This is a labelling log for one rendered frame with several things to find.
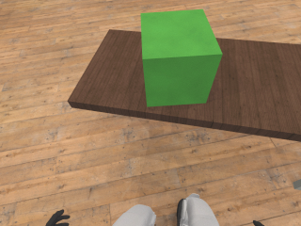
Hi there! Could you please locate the left robot hand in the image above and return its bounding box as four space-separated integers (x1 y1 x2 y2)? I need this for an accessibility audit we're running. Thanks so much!
45 209 70 226

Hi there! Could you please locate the right robot shin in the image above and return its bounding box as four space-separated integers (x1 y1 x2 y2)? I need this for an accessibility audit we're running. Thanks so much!
180 193 199 226

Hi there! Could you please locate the carton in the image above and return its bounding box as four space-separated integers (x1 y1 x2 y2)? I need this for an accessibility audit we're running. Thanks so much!
140 9 223 107

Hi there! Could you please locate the left robot thigh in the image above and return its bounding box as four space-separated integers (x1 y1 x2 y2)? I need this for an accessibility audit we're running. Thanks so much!
112 204 156 226

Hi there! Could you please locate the table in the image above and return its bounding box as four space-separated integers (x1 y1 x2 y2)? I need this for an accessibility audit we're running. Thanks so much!
68 29 301 190

